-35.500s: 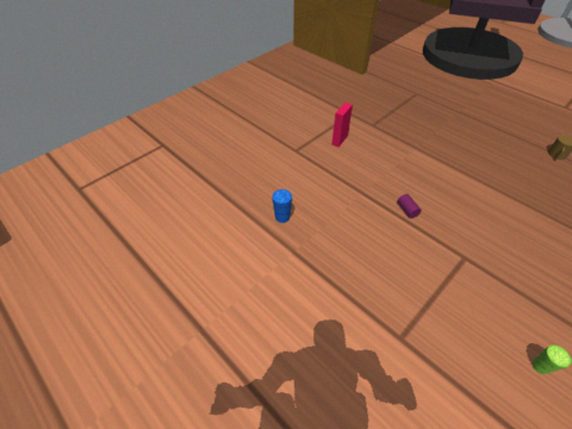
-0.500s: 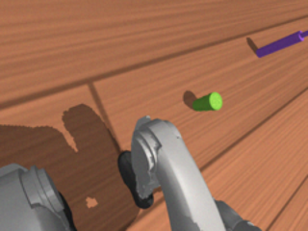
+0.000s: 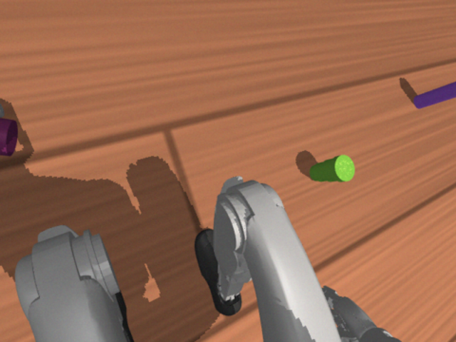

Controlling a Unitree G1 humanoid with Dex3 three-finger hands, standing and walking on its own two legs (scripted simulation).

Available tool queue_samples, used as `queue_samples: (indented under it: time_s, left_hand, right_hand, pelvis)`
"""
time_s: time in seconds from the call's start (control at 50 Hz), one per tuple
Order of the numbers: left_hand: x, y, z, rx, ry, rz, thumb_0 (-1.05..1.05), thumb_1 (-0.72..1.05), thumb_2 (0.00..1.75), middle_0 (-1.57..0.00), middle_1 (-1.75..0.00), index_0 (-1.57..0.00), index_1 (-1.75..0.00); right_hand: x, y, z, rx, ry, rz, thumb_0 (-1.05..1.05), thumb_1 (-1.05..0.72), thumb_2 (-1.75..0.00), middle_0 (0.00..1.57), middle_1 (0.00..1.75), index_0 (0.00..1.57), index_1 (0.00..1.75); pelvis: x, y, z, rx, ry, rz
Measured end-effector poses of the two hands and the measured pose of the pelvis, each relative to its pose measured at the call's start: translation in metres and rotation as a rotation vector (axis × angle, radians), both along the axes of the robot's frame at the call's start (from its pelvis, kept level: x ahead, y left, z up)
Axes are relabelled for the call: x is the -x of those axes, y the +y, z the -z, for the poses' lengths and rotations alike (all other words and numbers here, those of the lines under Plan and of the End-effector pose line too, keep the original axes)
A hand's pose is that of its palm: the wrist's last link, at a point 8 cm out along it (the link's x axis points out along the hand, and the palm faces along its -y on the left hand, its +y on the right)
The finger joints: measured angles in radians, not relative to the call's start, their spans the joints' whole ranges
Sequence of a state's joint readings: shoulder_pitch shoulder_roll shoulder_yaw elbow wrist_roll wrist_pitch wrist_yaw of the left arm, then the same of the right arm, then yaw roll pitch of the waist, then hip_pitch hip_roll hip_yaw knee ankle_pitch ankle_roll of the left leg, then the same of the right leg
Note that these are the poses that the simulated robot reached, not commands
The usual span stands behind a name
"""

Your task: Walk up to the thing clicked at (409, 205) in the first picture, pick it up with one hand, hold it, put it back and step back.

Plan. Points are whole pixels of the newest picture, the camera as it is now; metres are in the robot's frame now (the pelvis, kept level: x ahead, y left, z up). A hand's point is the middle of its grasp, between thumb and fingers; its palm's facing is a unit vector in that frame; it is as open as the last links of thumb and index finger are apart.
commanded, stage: settle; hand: left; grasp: from above
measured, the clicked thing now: out of the picture +0.47 +0.31 -0.25
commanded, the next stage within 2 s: lift in 0.36 s
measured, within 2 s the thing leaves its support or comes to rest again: neither
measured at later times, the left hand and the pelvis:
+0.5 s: hand out of the picture +0.45 +0.30 -0.15, palm faces -0.57 -0.04 -0.82, open 8.6 cm; pelvis -0.01 +0.00 +0.02, yaw +3 degrees
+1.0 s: hand out of the picture +0.39 +0.31 -0.04, palm faces -0.62 -0.14 -0.77, open 8.6 cm; pelvis -0.01 +0.00 +0.10, yaw +7 degrees
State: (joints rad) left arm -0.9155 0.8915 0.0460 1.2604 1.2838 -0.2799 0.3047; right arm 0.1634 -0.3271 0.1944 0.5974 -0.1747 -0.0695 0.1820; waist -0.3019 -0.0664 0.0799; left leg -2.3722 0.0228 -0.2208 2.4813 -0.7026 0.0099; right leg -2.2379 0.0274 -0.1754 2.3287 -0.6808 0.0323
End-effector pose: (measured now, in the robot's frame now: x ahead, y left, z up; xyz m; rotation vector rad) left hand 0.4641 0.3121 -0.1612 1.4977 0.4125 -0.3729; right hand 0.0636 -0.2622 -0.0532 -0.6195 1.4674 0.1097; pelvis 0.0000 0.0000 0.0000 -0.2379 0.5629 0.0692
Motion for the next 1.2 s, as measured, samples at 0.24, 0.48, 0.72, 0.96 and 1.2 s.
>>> queue_samples:
  time_s: [0.24, 0.48, 0.72, 0.96, 1.2]
  left_hand:
    - [0.002, 0.008, -0.051, -0.063, 0.071, -0.107, -0.03, 0.18, 0.33, -0.72, -0.29, -0.89, -0.30]
    - [0.004, -0.009, -0.066, 0.022, 0.116, 0.026, -0.03, 0.19, 0.30, -0.74, -0.27, -0.91, -0.27]
    - [0.020, 0.007, -0.103, -0.019, 0.035, -0.005, -0.03, 0.19, 0.30, -0.74, -0.27, -0.90, -0.28]
    - [0.057, 0.010, -0.166, 0.025, 0.169, -0.120, -0.04, 0.19, 0.30, -0.73, -0.28, -0.89, -0.28]
    - [0.090, -0.002, -0.257, 0.106, 0.076, 0.065, -0.03, 0.19, 0.30, -0.74, -0.27, -0.90, -0.27]
  right_hand:
    - [-0.020, -0.001, 0.007, -0.045, -0.087, 0.053, 0.00, -0.89, -0.89, 0.20, 0.30, 0.21, 0.30]
    - [0.014, -0.009, -0.003, 0.030, -0.011, 0.106, 0.00, -0.89, -0.89, 0.20, 0.30, 0.21, 0.30]
    - [0.011, -0.009, -0.009, 0.027, -0.032, 0.153, 0.01, -0.89, -0.90, 0.20, 0.30, 0.21, 0.30]
    - [-0.027, 0.004, -0.040, -0.044, -0.132, 0.178, 0.01, -0.89, -0.90, 0.20, 0.30, 0.21, 0.30]
    - [-0.065, 0.008, -0.095, -0.037, -0.255, 0.143, 0.01, -0.89, -0.90, 0.20, 0.30, 0.21, 0.30]
  pelvis:
    - [0.006, -0.003, -0.014, -0.039, 0.032, -0.020]
    - [0.012, -0.004, -0.020, -0.042, 0.010, -0.029]
    - [0.015, -0.004, -0.034, -0.059, 0.032, -0.042]
    - [0.010, -0.003, -0.088, -0.096, 0.065, -0.059]
    - [0.006, -0.002, -0.142, -0.113, 0.020, -0.073]
